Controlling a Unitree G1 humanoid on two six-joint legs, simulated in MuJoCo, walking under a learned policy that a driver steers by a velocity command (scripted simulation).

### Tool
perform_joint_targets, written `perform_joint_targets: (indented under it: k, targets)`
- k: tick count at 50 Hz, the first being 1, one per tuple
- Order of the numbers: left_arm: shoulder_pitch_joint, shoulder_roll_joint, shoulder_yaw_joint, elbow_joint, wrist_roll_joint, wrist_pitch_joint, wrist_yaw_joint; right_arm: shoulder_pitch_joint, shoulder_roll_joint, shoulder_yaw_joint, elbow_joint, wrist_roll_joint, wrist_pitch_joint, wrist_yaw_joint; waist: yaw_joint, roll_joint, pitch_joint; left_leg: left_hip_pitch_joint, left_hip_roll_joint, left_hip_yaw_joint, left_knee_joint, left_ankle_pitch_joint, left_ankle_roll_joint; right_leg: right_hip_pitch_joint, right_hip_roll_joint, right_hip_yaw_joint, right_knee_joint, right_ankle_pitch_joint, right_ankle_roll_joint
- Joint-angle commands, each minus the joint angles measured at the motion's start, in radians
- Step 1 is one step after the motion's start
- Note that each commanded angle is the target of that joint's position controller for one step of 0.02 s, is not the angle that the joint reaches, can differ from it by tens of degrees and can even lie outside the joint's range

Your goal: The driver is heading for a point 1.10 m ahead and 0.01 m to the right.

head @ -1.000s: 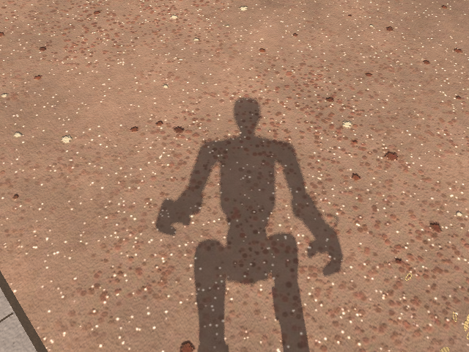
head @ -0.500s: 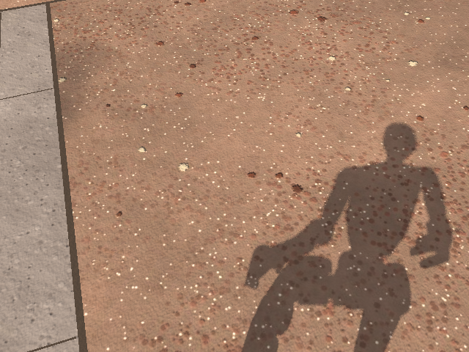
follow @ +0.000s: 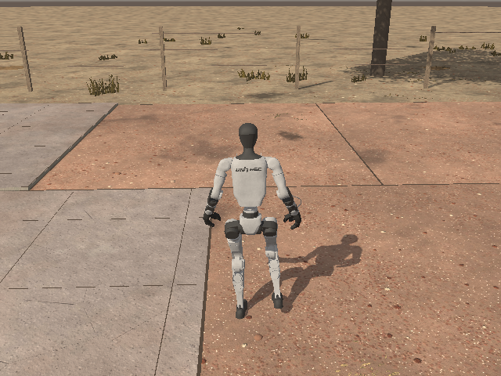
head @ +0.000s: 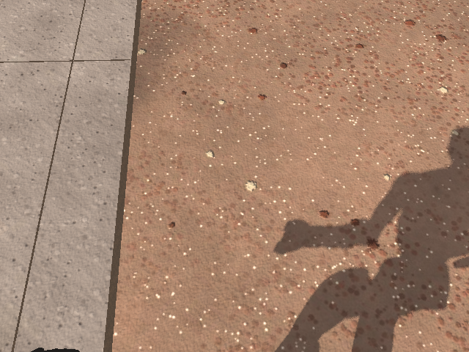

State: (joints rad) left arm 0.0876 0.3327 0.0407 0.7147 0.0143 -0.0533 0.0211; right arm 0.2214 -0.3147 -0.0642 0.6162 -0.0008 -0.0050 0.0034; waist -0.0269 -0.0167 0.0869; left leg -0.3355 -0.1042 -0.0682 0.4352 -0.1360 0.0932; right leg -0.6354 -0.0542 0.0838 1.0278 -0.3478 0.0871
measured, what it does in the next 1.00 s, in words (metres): walks ahead: right foot, then left foot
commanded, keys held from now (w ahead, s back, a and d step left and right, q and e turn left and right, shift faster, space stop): q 0.20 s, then no key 0.80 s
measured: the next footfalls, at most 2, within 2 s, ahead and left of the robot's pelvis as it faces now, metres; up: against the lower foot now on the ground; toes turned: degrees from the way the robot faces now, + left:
right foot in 0.22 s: +0.20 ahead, -0.14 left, +0.00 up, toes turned +15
left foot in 0.56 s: +0.09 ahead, +0.10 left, +0.00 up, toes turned +10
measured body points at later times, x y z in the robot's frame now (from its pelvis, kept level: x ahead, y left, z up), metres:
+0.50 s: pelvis +0.09 -0.04 +0.00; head +0.13 -0.04 +0.45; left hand +0.17 +0.25 -0.10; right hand +0.31 -0.28 -0.11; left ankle +0.04 +0.10 -0.71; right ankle +0.16 -0.15 -0.74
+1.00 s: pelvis +0.11 +0.00 +0.00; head +0.11 +0.01 +0.45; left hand +0.13 +0.29 -0.13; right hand +0.27 -0.22 -0.12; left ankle +0.05 +0.10 -0.74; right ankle +0.16 -0.15 -0.74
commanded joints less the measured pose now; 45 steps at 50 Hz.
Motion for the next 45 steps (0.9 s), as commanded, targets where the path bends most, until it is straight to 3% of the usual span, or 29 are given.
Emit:
perform_joint_targets:
  k: [1,7,10,11,12,13,14,15,16,17,20,22,25,27,28,29,30,31,32,35,45]
  targets:
    - [0.094,0.063,0.016,-0.023,0.002,0.012,0.005,-0.034,-0.170,-0.052,-0.063,0.011,0.002,-0.025,0.049,0.088,-0.233,0.077,0.231,-0.191,-0.059,0.569,0.161,0.126,0.035,-0.012,-0.113,0.128,0.021]
    - [-0.029,0.076,0.021,-0.064,-0.012,0.016,-0.009,-0.016,-0.164,-0.051,-0.047,0.013,0.035,-0.036,0.012,0.147,-0.199,0.116,0.221,-0.324,-0.011,0.304,0.116,0.171,0.087,0.028,-0.342,0.137,0.005]
    - [0.014,0.090,0.036,-0.058,-0.013,-0.001,-0.014,-0.049,-0.148,-0.045,-0.056,0.022,0.039,-0.039,0.048,0.179,-0.184,0.151,0.193,-0.394,0.061,0.248,0.072,0.278,0.087,0.028,-0.560,0.201,-0.034]
    - [0.048,0.106,0.042,-0.049,-0.006,-0.008,-0.013,-0.049,-0.122,-0.036,-0.059,0.021,0.039,-0.040,0.059,0.159,-0.193,0.123,0.159,-0.371,0.114,0.168,0.034,0.379,0.030,0.042,-0.655,0.354,-0.065]
    - [0.059,0.165,0.052,-0.060,0.011,-0.007,-0.006,0.016,-0.062,-0.018,-0.058,0.001,0.035,-0.039,0.019,-0.006,-0.251,0.037,0.077,-0.263,0.290,-0.120,-0.021,0.527,-0.175,0.210,-0.653,0.605,-0.144]
    - [0.067,0.196,0.062,-0.038,0.036,0.009,-0.007,0.082,-0.071,-0.020,-0.069,0.008,0.033,-0.041,-0.024,-0.254,-0.225,-0.171,-0.062,-0.124,0.455,-0.553,-0.086,0.608,-0.330,0.449,-0.660,0.805,-0.336]
    - [0.077,0.139,0.052,-0.047,0.016,0.011,-0.009,0.107,-0.152,-0.038,-0.044,-0.005,0.029,-0.042,0.002,-0.206,-0.235,-0.221,-0.006,-0.125,0.647,-0.567,-0.132,0.605,-0.366,0.512,-0.671,0.746,-0.396]
    - [0.062,0.096,0.039,-0.056,0.007,0.011,-0.009,0.071,-0.188,-0.054,-0.026,0.007,0.036,-0.043,0.018,-0.128,-0.211,-0.231,0.012,-0.126,0.735,-0.500,-0.149,0.580,-0.309,0.400,-0.650,0.697,-0.367]
    - [0.036,0.080,0.034,-0.058,0.002,0.015,-0.011,0.055,-0.172,-0.054,-0.009,0.011,0.050,-0.049,0.012,-0.079,-0.192,-0.227,0.021,-0.119,0.761,-0.450,-0.165,0.552,-0.247,0.312,-0.642,0.639,-0.325]
    - [0.016,0.074,0.031,-0.057,-0.010,0.020,-0.010,0.036,-0.158,-0.051,-0.013,0.008,0.060,-0.052,0.015,-0.081,-0.170,-0.228,0.030,-0.122,0.762,-0.412,-0.177,0.526,-0.226,0.274,-0.648,0.599,-0.311]
    - [-0.003,0.067,0.025,-0.040,-0.004,0.036,-0.008,0.015,-0.073,-0.023,-0.016,0.013,0.063,-0.043,0.005,-0.135,-0.164,-0.121,0.045,-0.039,0.581,-0.353,-0.192,0.475,-0.140,0.141,-0.670,0.581,-0.285]
    - [0.003,0.073,0.028,-0.029,-0.005,0.044,-0.007,-0.011,-0.043,-0.008,-0.018,0.008,0.058,-0.037,0.024,-0.169,-0.184,-0.035,0.072,0.002,0.407,-0.341,-0.193,0.483,-0.133,0.115,-0.663,0.585,-0.289]
    - [0.040,0.104,0.036,-0.009,-0.014,0.053,-0.010,-0.022,-0.059,-0.010,-0.005,0.012,0.055,-0.028,0.049,-0.188,-0.193,0.057,0.084,0.031,0.194,-0.240,-0.174,0.498,-0.153,0.142,-0.653,0.522,-0.301]
    - [0.038,0.093,0.028,0.003,-0.026,0.053,-0.012,0.017,-0.055,-0.011,0.027,0.007,0.052,-0.021,0.017,-0.162,-0.174,0.179,0.072,0.057,-0.043,-0.061,-0.134,0.439,-0.131,0.127,-0.634,0.422,-0.264]
    - [0.080,0.079,0.022,0.020,-0.026,0.045,-0.014,0.004,-0.078,-0.012,0.021,-0.004,0.050,-0.023,0.027,-0.127,-0.171,0.256,0.104,0.009,-0.085,0.019,-0.103,0.378,-0.114,0.119,-0.634,0.336,-0.209]
    - [0.092,0.054,0.011,0.019,-0.003,0.034,-0.021,0.009,-0.133,-0.019,0.009,-0.017,0.051,-0.030,0.044,-0.010,-0.192,0.329,0.223,-0.113,-0.071,0.161,-0.058,0.310,-0.066,0.062,-0.560,0.220,-0.142]
    - [0.109,-0.004,-0.002,0.017,0.005,0.025,-0.022,-0.034,-0.138,-0.018,0.027,-0.026,0.049,-0.026,0.095,0.187,-0.183,0.188,0.273,-0.152,-0.061,0.064,0.013,0.362,0.020,-0.042,-0.570,0.068,-0.079]
    - [0.059,0.030,0.002,0.026,0.017,0.026,-0.019,-0.078,-0.063,0.000,0.009,-0.027,0.039,-0.016,0.062,0.146,-0.146,0.111,0.248,-0.148,-0.087,-0.085,0.020,0.423,0.017,-0.042,-0.571,0.105,-0.042]
    - [0.037,0.042,0.007,0.032,0.015,0.027,-0.018,-0.072,-0.040,0.009,0.021,-0.035,0.029,-0.012,0.052,0.128,-0.119,0.089,0.217,-0.128,-0.093,-0.155,-0.008,0.433,0.020,-0.041,-0.576,0.149,-0.035]
    - [0.056,0.048,0.011,0.060,0.005,0.036,-0.005,-0.037,-0.063,0.007,0.050,-0.024,0.005,-0.014,0.049,0.119,-0.068,0.063,0.187,-0.105,-0.082,-0.109,-0.046,0.439,0.012,-0.030,-0.579,0.207,-0.042]
    - [0.086,0.044,0.016,0.165,-0.005,0.041,0.008,0.002,-0.040,0.014,0.115,-0.012,-0.007,-0.019,0.042,0.040,-0.080,0.109,0.160,-0.075,-0.053,0.044,-0.046,0.476,0.006,-0.027,-0.588,0.281,-0.033]
Velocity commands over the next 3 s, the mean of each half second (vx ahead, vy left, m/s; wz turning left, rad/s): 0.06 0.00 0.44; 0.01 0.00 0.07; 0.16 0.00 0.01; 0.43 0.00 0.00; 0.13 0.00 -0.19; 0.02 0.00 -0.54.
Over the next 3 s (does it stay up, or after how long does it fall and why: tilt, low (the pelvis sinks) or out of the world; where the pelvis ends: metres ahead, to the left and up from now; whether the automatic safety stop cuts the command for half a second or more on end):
stays up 0.58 0.12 0.01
